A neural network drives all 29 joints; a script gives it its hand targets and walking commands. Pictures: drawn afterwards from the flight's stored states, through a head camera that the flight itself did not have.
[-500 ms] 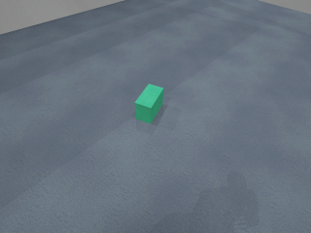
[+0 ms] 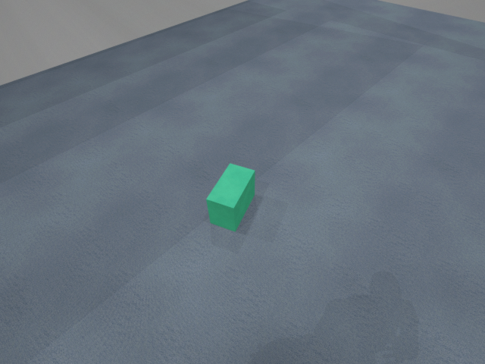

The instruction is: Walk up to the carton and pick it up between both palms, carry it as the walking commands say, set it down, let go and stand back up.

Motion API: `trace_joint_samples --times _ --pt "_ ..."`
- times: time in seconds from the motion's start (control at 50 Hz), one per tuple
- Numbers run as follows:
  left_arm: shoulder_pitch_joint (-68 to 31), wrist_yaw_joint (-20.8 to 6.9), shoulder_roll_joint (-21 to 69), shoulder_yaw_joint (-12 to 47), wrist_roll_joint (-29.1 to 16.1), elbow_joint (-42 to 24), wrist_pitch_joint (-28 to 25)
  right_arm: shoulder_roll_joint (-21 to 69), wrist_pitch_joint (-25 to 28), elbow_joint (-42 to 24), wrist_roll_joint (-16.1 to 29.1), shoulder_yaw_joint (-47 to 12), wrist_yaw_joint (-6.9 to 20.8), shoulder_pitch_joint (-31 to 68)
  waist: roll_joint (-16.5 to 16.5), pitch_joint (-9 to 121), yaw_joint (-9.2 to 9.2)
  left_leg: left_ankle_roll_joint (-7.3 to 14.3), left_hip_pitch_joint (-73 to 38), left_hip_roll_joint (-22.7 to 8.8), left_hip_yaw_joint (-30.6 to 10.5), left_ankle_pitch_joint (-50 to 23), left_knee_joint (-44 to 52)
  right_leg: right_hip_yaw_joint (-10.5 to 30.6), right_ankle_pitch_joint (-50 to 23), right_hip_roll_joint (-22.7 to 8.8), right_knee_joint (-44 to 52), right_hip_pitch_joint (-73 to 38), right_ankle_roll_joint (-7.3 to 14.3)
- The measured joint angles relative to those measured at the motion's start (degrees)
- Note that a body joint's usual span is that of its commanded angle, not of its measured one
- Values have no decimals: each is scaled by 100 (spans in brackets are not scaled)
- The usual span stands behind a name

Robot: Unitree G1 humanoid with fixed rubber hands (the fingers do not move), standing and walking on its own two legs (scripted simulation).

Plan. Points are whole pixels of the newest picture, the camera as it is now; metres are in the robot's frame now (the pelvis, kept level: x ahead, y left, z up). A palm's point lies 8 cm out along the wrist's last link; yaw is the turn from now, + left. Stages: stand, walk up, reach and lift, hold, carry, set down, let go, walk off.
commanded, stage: walk up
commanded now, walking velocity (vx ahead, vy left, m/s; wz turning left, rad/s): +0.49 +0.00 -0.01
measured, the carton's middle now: (232, 196) +1.03 +0.07 -0.68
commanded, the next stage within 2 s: none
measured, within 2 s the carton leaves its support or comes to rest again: neither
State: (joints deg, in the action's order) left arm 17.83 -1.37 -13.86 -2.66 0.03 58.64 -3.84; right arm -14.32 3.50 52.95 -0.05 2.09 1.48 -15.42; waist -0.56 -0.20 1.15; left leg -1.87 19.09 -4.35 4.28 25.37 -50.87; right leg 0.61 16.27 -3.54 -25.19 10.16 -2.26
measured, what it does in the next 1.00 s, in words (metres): walks ahead: left foot, then right foot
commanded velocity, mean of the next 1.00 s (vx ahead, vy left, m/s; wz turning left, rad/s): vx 0.42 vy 0.00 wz -0.01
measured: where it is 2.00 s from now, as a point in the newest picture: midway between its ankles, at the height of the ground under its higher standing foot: (246, 310)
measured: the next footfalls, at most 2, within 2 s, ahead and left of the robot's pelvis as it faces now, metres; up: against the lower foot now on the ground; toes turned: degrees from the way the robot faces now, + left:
left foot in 0.10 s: +0.10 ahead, +0.15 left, +0.00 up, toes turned +5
right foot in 0.42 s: +0.25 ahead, -0.14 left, +0.00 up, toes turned -2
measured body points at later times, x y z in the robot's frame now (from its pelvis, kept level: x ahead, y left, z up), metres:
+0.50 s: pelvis +0.20 +0.00 -0.01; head +0.24 -0.01 +0.44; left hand +0.34 +0.25 -0.13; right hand +0.18 -0.26 -0.16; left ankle +0.08 +0.13 -0.70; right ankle +0.22 -0.14 -0.74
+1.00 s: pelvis +0.37 +0.03 +0.00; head +0.41 +0.05 +0.45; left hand +0.49 +0.28 -0.15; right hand +0.37 -0.23 -0.14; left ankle +0.36 +0.14 -0.74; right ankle +0.33 -0.12 -0.70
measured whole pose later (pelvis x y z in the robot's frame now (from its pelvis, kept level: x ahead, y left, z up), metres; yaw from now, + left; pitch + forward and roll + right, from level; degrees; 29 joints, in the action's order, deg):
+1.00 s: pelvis +0.37 +0.03 +0.00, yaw -2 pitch +1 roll -1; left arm 6.0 -0.5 -14.0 -2.6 0.0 56.1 -1.7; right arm -13.5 3.7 60.4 -0.1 2.1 0.5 -16.0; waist 0.7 -3.2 1.2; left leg 0.6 13.4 -3.6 5.8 15.9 -28.0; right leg 0.1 26.7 -2.8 -46.6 20.8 -2.6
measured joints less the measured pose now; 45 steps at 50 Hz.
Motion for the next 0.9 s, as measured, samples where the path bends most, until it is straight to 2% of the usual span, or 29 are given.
trace_joint_samples --times 0.06,0.1,0.12,0.2,0.26,0.32,0.38,0.42,0.46,0.52,0.56,0.64,0.72,0.76,0.84,0.9 --pt "262 5 1 0 0 60 42 -2 -2 -124 0 0 15 278 21 -59 5 0 5 7 -5 -162 1103 -6 128 15 125 -241 0" --pt "297 6 2 0 0 80 77 -3 6 -151 0 0 15 334 24 -60 8 0 -32 33 15 -719 1876 -10 338 35 -41 -247 -12" --pt "277 10 -6 -1 0 82 80 11 16 -109 0 0 15 333 60 -83 7 37 -61 48 30 -1107 1929 -6 502 18 -339 -178 -15" --pt "-88 14 -10 -1 0 -41 117 59 19 255 0 1 15 13 144 0 16 189 -363 71 145 -708 1868 -17 796 40 -2883 751 -15" --pt "-608 -3 -13 0 0 -230 117 61 19 521 0 0 8 -320 139 13 9 187 -724 75 153 -643 2188 -4 808 13 -3431 1230 -15" --pt "-1124 -47 -16 1 0 -409 118 63 21 672 0 -1 -16 -542 141 -5 5 164 -1014 79 157 -584 2442 2 812 -6 -2858 1445 -14" --pt "-1539 -75 -17 1 0 -487 120 64 21 773 0 -1 -52 -619 128 -23 1 81 -1198 81 162 -448 2555 5 783 -1 -1723 1451 -14" --pt "-1651 -76 -17 1 0 -489 113 64 23 794 0 -1 -61 -618 113 44 -1 6 -1215 81 175 -293 2517 -6 487 40 -874 1415 -14" --pt "-1629 -55 4 -1 0 -459 36 43 24 760 -1 0 -64 -602 23 -96 -7 -1 -1121 0 146 -86 1800 -30 -517 83 -704 1202 -7" --pt "-1101 6 9 -1 0 -270 -30 38 28 543 0 0 -64 -471 0 -168 -11 20 -516 24 16 394 -301 -39 -26 66 -773 725 50" --pt "-634 13 11 1 0 -126 -31 29 28 361 0 0 -64 -324 -8 -114 -6 21 -186 20 4 236 -720 -45 116 38 -513 364 54" --pt "78 17 12 2 0 50 -12 25 20 60 0 -2 -24 104 -14 -171 1 21 197 8 -5 -118 -167 -52 118 8 21 -254 54" --pt "380 31 14 2 0 112 47 23 18 -78 0 -1 -6 378 -11 -235 9 21 205 14 19 -703 1387 -61 324 29 114 -517 -15" --pt "345 43 2 1 0 114 75 34 20 -24 0 -1 -6 376 22 -307 10 73 127 28 52 -1314 1782 -59 631 21 -413 -417 -34" --pt "-89 83 -5 1 0 5 158 76 19 361 0 -1 -6 152 114 -309 16 282 -119 63 132 -914 1675 -69 1027 70 -2938 513 -35" --pt "-558 82 -8 2 0 -132 164 78 21 594 0 -1 -26 -12 123 -307 8 289 -391 67 140 -938 1999 -56 1038 78 -3350 930 -34"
